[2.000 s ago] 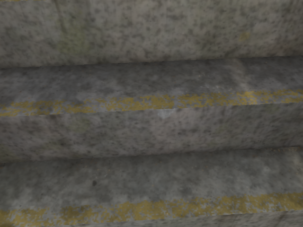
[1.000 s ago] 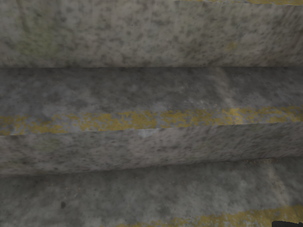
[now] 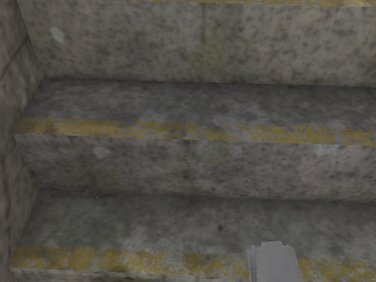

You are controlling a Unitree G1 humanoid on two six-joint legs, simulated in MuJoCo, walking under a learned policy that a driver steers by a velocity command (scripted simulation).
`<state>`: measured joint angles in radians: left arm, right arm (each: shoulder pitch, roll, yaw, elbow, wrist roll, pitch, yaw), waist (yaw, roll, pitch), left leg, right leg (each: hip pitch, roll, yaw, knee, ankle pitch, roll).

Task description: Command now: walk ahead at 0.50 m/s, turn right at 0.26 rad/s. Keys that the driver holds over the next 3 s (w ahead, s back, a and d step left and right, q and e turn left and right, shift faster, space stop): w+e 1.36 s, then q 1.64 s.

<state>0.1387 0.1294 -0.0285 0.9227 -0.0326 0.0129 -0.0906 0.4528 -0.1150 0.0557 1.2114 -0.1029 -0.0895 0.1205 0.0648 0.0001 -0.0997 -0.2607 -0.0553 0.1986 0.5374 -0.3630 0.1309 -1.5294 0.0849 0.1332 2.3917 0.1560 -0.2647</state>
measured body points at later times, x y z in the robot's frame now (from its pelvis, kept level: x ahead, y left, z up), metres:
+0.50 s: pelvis +0.16 +0.06 +0.14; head +0.16 +0.09 +0.59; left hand +0.32 +0.28 -0.01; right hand +0.26 -0.22 +0.06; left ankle +0.13 +0.20 -0.32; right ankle +0.19 -0.03 -0.51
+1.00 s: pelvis +0.36 +0.09 +0.23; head +0.38 +0.13 +0.68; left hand +0.65 +0.08 +0.16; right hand +0.08 +0.06 +0.13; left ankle +0.24 +0.26 -0.51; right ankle +0.43 -0.08 -0.18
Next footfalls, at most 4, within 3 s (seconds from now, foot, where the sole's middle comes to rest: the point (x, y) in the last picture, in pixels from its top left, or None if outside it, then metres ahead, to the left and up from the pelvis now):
0.36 right None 0.23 -0.04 -0.54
0.72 left None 0.28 0.24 -0.54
1.06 right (246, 244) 0.48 -0.08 -0.32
1.48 left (177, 113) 0.70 0.10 -0.10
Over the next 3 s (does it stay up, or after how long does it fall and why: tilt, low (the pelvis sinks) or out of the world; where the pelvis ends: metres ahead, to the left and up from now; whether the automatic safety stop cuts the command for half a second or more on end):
stays up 0.42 0.00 0.45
